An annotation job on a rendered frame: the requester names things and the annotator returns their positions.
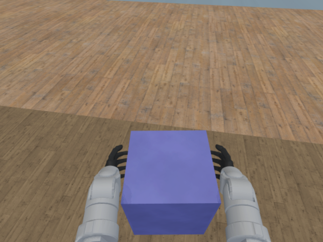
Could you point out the robot right forearm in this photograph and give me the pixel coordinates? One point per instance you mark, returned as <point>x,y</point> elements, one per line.
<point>244,222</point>

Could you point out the robot right hand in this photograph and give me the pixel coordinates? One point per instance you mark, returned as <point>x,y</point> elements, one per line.
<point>225,159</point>

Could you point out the robot left forearm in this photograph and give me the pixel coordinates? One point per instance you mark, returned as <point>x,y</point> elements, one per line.
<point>101,209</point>

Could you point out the carton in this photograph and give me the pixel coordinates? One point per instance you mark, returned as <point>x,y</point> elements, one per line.
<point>170,185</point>

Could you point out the robot left hand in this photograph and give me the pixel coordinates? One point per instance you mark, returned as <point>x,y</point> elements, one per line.
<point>114,155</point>

